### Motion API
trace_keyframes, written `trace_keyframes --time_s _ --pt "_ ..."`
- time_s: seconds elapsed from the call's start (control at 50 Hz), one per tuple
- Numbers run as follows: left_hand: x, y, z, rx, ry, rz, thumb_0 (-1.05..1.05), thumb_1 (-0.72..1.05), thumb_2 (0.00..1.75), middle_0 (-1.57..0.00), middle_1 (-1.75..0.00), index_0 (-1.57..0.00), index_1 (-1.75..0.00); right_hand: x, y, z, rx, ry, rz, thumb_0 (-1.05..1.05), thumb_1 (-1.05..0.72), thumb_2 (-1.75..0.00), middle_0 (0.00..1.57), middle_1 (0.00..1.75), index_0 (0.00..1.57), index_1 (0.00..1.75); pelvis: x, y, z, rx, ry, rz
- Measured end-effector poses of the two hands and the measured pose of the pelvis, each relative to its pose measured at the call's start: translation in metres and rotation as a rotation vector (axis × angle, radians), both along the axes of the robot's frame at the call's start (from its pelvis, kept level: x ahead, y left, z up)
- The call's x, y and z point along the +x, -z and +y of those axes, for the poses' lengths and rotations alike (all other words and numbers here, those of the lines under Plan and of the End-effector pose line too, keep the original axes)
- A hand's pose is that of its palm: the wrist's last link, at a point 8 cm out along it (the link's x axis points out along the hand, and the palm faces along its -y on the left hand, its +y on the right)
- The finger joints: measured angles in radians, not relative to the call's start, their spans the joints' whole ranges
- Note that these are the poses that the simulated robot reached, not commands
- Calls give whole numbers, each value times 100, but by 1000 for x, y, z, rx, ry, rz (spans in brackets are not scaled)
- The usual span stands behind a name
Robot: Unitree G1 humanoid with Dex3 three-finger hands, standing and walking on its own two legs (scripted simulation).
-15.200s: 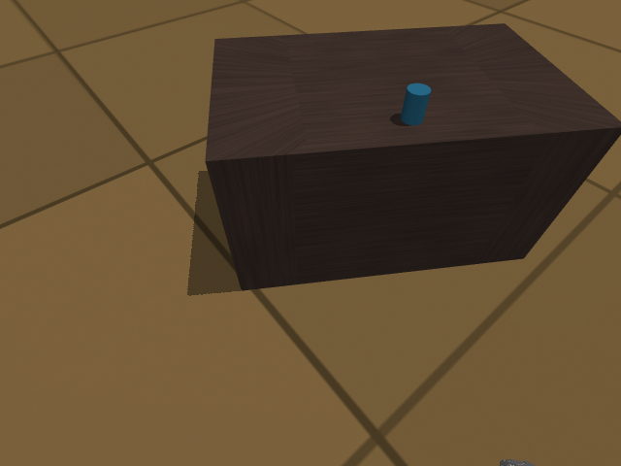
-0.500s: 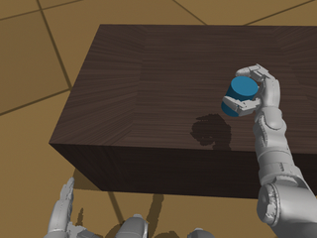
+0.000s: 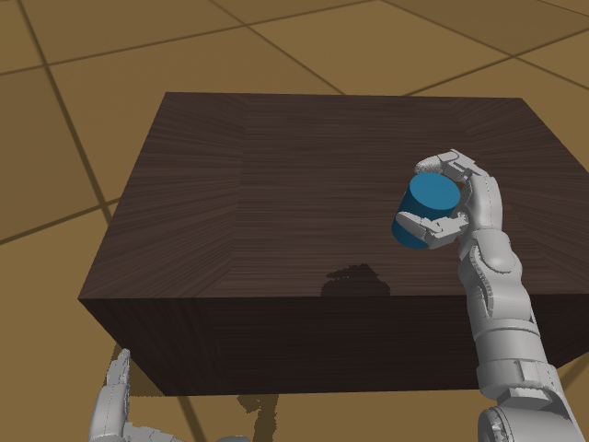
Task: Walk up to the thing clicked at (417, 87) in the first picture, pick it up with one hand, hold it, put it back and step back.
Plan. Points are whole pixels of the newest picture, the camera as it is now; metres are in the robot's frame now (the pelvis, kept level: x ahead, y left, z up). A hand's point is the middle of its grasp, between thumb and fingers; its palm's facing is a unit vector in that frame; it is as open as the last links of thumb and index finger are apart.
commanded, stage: lift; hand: right
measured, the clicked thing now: (422, 212) +0.38 -0.16 +0.12
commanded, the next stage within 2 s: hold in 0.60 s
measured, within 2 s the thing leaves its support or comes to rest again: neither
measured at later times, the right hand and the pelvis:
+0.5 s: hand (447, 206) +0.35 -0.17 +0.17, palm faces +0.09 +1.00 -0.03, open 9.7 cm; pelvis +0.00 +0.00 +0.01, yaw +0 degrees
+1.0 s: hand (464, 203) +0.33 -0.17 +0.19, palm faces +0.10 +0.99 -0.05, open 9.7 cm; pelvis +0.00 +0.00 +0.01, yaw -1 degrees
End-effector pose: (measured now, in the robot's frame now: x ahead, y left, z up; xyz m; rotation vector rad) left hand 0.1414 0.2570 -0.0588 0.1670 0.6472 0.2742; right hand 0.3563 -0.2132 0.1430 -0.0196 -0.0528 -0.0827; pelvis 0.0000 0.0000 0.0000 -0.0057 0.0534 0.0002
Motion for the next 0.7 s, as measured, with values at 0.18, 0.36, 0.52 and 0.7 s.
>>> trace_keyframes --time_s 0.18,0.36,0.52,0.7 --pt "2 -5 4 -2 -15 -24 -1 -51 5 -4 -5 -4 -5 -16 -15 0 -9 12 -9 -1 46 -108 80 113 81 116 0 -4 1 -2 2 -31" --pt "5 -4 2 -13 -8 -27 -1 -52 5 -4 -5 -4 -5 -27 -27 -3 -22 6 0 -1 46 -108 80 114 81 116 -1 -7 0 0 5 -52" --pt "4 -1 -4 -32 7 -25 -1 -52 5 -4 -5 -4 -5 -36 -30 -6 -13 12 12 -1 46 -108 79 114 81 116 -2 -10 0 -1 7 -62" --pt "7 1 -1 -19 9 -15 -1 -52 5 -4 -5 -4 -5 -40 -42 -7 -22 19 -11 -1 46 -108 79 114 81 116 -1 -11 1 1 11 -74"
